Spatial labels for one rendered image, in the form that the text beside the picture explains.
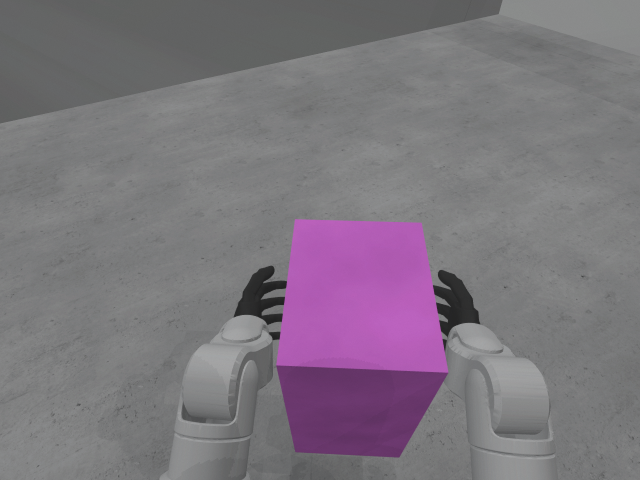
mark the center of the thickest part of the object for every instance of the robot right hand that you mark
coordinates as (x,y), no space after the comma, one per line
(462,309)

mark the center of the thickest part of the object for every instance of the robot left hand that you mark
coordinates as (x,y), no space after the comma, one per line
(251,303)

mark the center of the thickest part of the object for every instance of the left robot forearm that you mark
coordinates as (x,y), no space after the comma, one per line
(216,410)

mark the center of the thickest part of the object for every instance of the carton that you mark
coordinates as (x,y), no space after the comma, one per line
(361,354)

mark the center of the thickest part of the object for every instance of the right robot forearm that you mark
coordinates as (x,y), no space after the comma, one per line
(508,414)

